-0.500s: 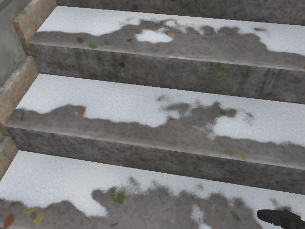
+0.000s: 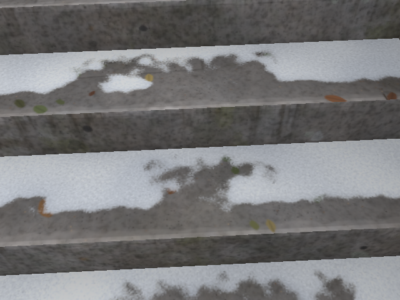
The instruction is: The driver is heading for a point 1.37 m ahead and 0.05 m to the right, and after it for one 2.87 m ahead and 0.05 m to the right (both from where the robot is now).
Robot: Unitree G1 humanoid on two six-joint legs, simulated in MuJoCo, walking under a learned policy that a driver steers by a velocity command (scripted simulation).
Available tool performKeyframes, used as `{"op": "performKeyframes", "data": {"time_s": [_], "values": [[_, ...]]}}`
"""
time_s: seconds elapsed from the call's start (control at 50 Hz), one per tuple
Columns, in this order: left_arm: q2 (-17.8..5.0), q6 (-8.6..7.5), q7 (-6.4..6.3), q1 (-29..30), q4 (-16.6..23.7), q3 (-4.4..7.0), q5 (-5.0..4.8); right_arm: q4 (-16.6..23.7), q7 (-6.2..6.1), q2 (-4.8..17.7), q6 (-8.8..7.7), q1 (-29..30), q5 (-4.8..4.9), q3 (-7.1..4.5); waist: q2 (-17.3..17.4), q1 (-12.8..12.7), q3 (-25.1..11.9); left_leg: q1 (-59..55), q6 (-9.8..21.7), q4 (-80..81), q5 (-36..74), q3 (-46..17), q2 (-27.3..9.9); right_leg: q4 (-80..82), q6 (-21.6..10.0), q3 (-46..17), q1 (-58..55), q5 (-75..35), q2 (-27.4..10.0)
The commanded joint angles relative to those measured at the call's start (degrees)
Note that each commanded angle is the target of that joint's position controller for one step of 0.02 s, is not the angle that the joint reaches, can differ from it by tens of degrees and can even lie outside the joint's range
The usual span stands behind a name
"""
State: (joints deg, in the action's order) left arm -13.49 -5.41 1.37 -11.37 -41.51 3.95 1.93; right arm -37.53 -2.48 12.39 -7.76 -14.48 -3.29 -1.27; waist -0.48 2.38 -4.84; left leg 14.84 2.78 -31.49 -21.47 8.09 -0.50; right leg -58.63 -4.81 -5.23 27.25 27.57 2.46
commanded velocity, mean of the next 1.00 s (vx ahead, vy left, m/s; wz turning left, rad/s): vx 0.47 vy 0.00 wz -0.05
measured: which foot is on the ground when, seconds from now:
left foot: down 0.00-0.28, up 0.30-0.56, down 0.58-1.00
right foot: up 0.00-0.26, down 0.28-0.62, up 0.64-1.00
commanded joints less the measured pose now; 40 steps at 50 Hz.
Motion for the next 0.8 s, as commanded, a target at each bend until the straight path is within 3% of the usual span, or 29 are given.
{"op": "performKeyframes", "data": {"time_s": [0.02,0.08,0.12,0.16,0.22,0.24,0.26,0.28,0.3,0.32,0.34,0.36,0.38,0.42,0.44,0.48,0.5,0.52,0.54,0.56,0.58,0.6,0.62,0.64,0.66,0.68,0.7,0.74,0.8], "values": [[0.38,-1.68,1.23,10.65,6.59,-0.94,0.15,-3.32,-0.28,4.77,0.36,-11.78,-1.06,-0.96,2.63,4.21,2.16,-24.57,17.72,17.06,15.84,-26.42,-24.75,-33.9,0.6,-0.99,37.13,-1.38,-3.92],[2.15,0.14,3.22,12.96,6.45,-1.42,0.34,-4.78,0.43,0.6,2.04,-5.2,0.28,0.68,4.16,0.58,3.52,-18.42,9.95,21.59,21.93,-10.46,-18.32,-22.76,-0.7,2.32,31.04,-3.93,-6.33],[3.38,1.19,4.94,11.4,4.58,-2.27,-0.9,-5.43,1.02,5.12,2.82,-3.4,-1.55,-0.43,7.43,-1.4,3.21,-11.35,9.87,22.27,31.97,-3.37,-15.41,-23.84,-2.05,9.34,22.22,-5.21,-5.19],[3.63,1.86,6.24,10.29,5.16,-3.61,-0.55,-6.78,2.16,8.04,2.78,-1.17,-3.13,-0.95,3.45,-4.28,3.42,-5.92,10.47,21.56,43.96,2.46,-15.31,-14.96,-4.88,10.56,14.22,-5.21,-6.2],[-1.84,2.35,5.02,-4.55,0.0,-1.28,-1.62,-6.0,4.18,14.37,1.27,6.85,-3.98,-2.06,6.99,-12.14,1.08,0.96,10.17,9.76,70.07,6.51,-15.64,5.75,-1.66,10.73,-12.24,-25.66,-0.4],[-5.25,2.31,3.9,-11.76,-3.14,0.32,-2.03,-6.22,5.22,14.86,0.89,7.0,-3.91,-2.35,3.55,-14.15,-0.88,-0.85,8.06,-2.66,73.38,9.72,-11.01,17.61,-1.19,14.33,-21.78,-32.1,3.57],[-5.5,2.74,2.24,-17.13,-6.43,1.04,0.01,-11.2,6.23,16.25,2.58,2.73,-2.26,-2.94,4.48,-15.46,2.21,-5.3,5.74,-15.6,66.84,8.62,-8.98,42.72,-1.41,14.87,-24.94,-39.4,3.77],[-4.41,4.59,0.18,-23.41,-9.56,0.72,2.93,-17.24,8.06,10.93,4.57,-5.27,-5.66,-2.14,0.01,-15.06,3.44,6.39,3.68,-38.77,34.83,3.7,-7.62,47.81,-4.52,9.12,-36.02,-44.22,0.83],[-14.4,5.26,-1.44,-29.44,-12.69,2.5,2.8,-16.95,13.3,-2.18,4.39,-12.85,-6.09,0.85,-10.03,-6.89,-5.32,31.43,0.75,-67.07,-2.61,-1.11,-0.02,27.7,-19.96,-10.55,-54.8,-92.82,-10.48],[-15.36,4.75,-0.75,-35.38,-15.28,3.28,3.23,-12.69,13.53,-2.71,4.13,-7.21,-3.05,1.17,-3.32,-9.97,-11.05,37.86,1.22,-78.75,-3.5,-11.41,1.39,31.65,-21.52,-19.62,-56.16,-89.95,-17.94],[-7.7,3.57,1.22,-33.68,-17.47,1.43,2.27,-7.16,11.43,-1.52,3.06,5.18,-0.21,1.08,-7.7,-11.03,-4.83,53.09,3.1,-91.77,-8.74,-11.01,3.02,32.53,-19.98,-17.86,-52.99,-75.97,-19.08],[-0.83,2.93,2.94,-31.65,-19.62,-0.51,2.36,-5.41,9.3,0.25,2.63,8.16,1.0,1.11,-7.92,-8.86,-1.36,65.54,5.86,-100.69,-10.34,-9.8,1.92,33.05,-18.13,-16.85,-48.8,-65.44,-21.01],[3.32,2.7,3.55,-31.64,-21.38,-1.92,1.96,-2.79,7.49,-0.06,3.1,10.75,0.16,1.78,-9.82,-7.55,-0.32,73.75,9.1,-113.57,-13.64,-9.71,1.07,34.33,-17.63,-17.54,-44.06,-55.45,-23.08],[8.08,2.87,4.36,-20.24,-22.47,-4.64,6.25,0.67,6.12,-5.38,4.74,14.8,0.84,4.66,-3.92,-0.16,7.62,72.24,14.93,-108.89,-11.08,-10.48,-1.56,41.67,-12.42,-9.17,-19.28,-35.22,-19.06],[6.72,2.86,4.51,-12.07,-21.21,-4.85,7.62,2.23,6.28,-4.89,5.4,15.75,1.62,4.87,-0.42,2.98,8.9,63.84,16.09,-96.66,-5.04,-9.45,-3.24,47.2,-10.44,-3.54,-5.94,-23.53,-15.76],[-3.94,1.43,4.98,6.57,-11.35,-2.9,4.6,6.65,6.39,1.65,7.35,19.18,3.54,2.91,1.51,9.37,5.76,20.31,12.26,-62.67,10.37,-4.39,-4.69,61.71,-8.8,5.63,29.66,-20.29,-7.44],[0.02,-0.46,-0.56,-5.99,-16.37,-4.09,-5.44,4.51,2.93,-3.48,7.36,17.46,5.25,4.4,-0.43,4.98,13.87,15.9,4.92,-58.67,1.24,7.03,2.1,68.83,-7.5,6.15,25.5,-44.34,-10.59],[-2.38,-1.77,-2.26,-11.57,-17.83,-4.46,-6.33,2.79,0.65,-4.64,7.71,14.56,5.5,5.23,-0.76,4.47,10.94,10.12,4.26,-56.91,0.18,7.97,2.02,63.49,-5.94,8.3,16.72,-72.65,-11.18],[-17.26,-1.34,2.99,-14.47,-18.16,-1.13,0.68,8.96,6.55,0.25,11.2,20.09,5.21,4.56,-14.94,10.26,-2.19,13.26,1.73,-53.67,7.17,5.44,6.13,55.81,-9.46,6.05,4.68,-106.86,-13.21],[-20.75,-2.01,5.86,-8.77,-15.6,0.42,0.54,5.55,7.88,3.43,12.67,12.29,4.61,4.04,-12.15,10.7,1.26,22.58,2.38,-40.91,9.02,1.94,5.07,47.89,-10.89,6.17,-14.83,-129.02,-19.56],[-18.21,-1.11,6.9,-10.48,-15.17,0.88,0.78,2.97,7.11,4.83,13.06,5.94,3.67,2.91,-11.64,9.71,-3.95,23.62,2.99,-29.82,5.49,4.57,9.34,39.85,-12.2,7.18,-26.38,-137.4,-21.01],[-12.71,0.68,8.54,-20.73,-19.47,0.57,4.79,0.64,5.61,6.31,14.16,-2.21,4.17,1.68,-10.01,7.79,-12.88,8.49,7.82,-23.98,9.14,-4.93,10.17,20.42,-11.52,6.84,-21.74,-139.1,-18.68],[-6.05,2.38,10.05,-26.71,-17.0,-1.51,10.17,-6.59,5.23,9.08,13.85,-13.91,4.87,0.86,3.86,6.29,-25.23,-13.38,17.28,-14.54,10.17,-28.01,5.53,3.26,-11.36,1.02,-5.95,-112.49,-13.66],[-2.24,4.0,10.93,-19.26,-16.7,-1.7,8.31,-12.67,5.05,9.48,12.75,-23.99,0.96,0.47,14.81,10.45,-16.33,-12.94,23.91,6.52,-10.24,-55.45,-4.74,-26.4,-8.37,-3.25,13.9,-36.59,1.68],[-2.48,4.41,10.19,-14.33,-14.63,-0.99,3.43,-13.86,4.92,8.6,10.62,-22.76,-0.57,0.18,12.42,8.9,-3.58,-3.12,17.58,12.42,-31.98,-62.39,-7.95,-49.42,-9.24,-11.5,29.55,-33.16,3.63],[-0.33,3.81,7.53,-7.73,-11.65,-1.15,1.43,-15.84,5.64,4.72,8.5,-15.24,-0.81,0.95,6.24,4.2,4.11,2.99,15.52,10.59,-29.2,-59.69,-8.33,-56.82,-9.98,-13.14,39.59,-33.7,3.43],[1.85,3.31,5.23,-3.98,-9.52,-2.43,1.54,-18.14,6.24,-2.34,6.87,-10.18,-1.14,2.57,-0.21,0.92,1.92,4.53,15.02,8.96,-18.28,-51.87,-7.48,-58.22,-10.59,-13.35,41.74,-33.01,2.24],[4.7,3.75,2.68,-1.99,-5.89,-5.17,2.23,-24.22,6.84,-8.33,5.42,-6.43,-1.63,4.78,-3.41,-6.78,-0.37,7.98,10.12,6.67,-1.45,-34.14,-4.15,-58.91,-11.24,-7.27,46.05,-32.0,-1.97],[3.48,3.41,1.84,1.98,-3.64,-5.46,-0.41,-21.72,7.17,-6.01,2.69,-2.38,-2.0,3.9,2.28,-8.17,2.06,21.51,5.23,11.08,6.35,-19.71,1.41,-53.35,-8.24,3.06,39.37,-24.94,-4.71]]}}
